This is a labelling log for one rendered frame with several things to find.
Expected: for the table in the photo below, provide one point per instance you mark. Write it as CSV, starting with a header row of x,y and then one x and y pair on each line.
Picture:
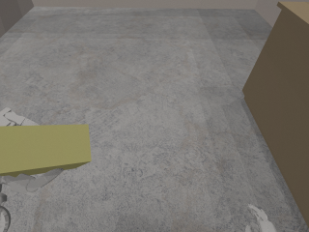
x,y
277,95

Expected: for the sponge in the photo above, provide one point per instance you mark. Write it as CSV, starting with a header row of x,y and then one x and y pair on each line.
x,y
37,149

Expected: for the left robot hand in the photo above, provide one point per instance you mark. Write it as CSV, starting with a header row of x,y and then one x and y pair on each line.
x,y
24,183

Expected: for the robot left forearm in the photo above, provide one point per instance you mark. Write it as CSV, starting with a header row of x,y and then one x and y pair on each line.
x,y
5,216

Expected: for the right robot hand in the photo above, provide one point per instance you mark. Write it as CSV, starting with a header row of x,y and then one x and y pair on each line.
x,y
261,218

